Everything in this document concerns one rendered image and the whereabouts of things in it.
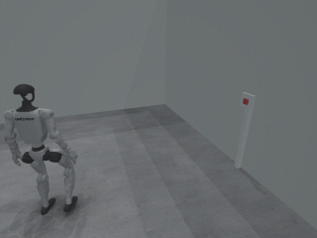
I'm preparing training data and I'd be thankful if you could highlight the robot right upper arm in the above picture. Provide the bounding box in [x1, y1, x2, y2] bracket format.
[39, 108, 57, 140]

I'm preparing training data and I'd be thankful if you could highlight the robot left hand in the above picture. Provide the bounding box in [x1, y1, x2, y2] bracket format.
[12, 151, 24, 166]

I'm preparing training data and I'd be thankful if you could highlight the button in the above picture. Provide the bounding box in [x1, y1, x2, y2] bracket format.
[243, 98, 249, 105]

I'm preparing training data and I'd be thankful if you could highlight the robot right hand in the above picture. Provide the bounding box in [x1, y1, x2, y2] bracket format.
[66, 149, 78, 165]

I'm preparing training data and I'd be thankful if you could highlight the left robot forearm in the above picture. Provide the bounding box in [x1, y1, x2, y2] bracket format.
[4, 135, 20, 155]

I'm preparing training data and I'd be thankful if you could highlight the right robot forearm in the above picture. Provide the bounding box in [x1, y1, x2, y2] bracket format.
[54, 131, 72, 154]

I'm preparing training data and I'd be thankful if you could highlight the humanoid robot head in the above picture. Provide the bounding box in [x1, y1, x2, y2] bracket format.
[13, 84, 38, 112]

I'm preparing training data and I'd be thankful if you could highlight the robot left upper arm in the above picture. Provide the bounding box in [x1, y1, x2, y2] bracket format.
[4, 109, 17, 140]

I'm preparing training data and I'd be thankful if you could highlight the left robot shin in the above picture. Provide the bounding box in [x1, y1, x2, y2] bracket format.
[36, 175, 50, 207]

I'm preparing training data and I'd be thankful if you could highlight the panel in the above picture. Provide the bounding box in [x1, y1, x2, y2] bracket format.
[234, 92, 256, 169]

